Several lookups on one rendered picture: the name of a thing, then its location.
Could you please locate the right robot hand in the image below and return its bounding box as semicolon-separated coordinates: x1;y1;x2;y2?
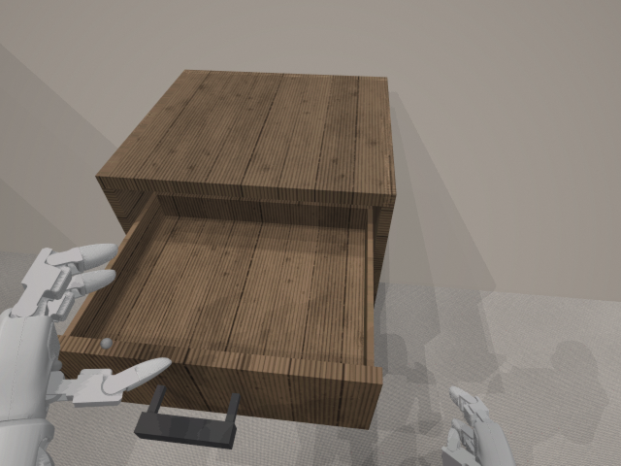
441;386;516;466

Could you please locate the drawer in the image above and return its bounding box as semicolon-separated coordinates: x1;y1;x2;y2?
57;191;383;430

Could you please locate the robot left forearm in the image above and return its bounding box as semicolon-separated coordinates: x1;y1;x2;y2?
0;418;55;466

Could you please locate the left robot hand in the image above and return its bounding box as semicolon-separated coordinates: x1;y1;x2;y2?
0;244;172;422

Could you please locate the cabinet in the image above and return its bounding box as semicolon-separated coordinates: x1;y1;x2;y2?
95;70;397;307

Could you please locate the handle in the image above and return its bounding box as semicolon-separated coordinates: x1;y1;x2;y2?
134;384;241;449

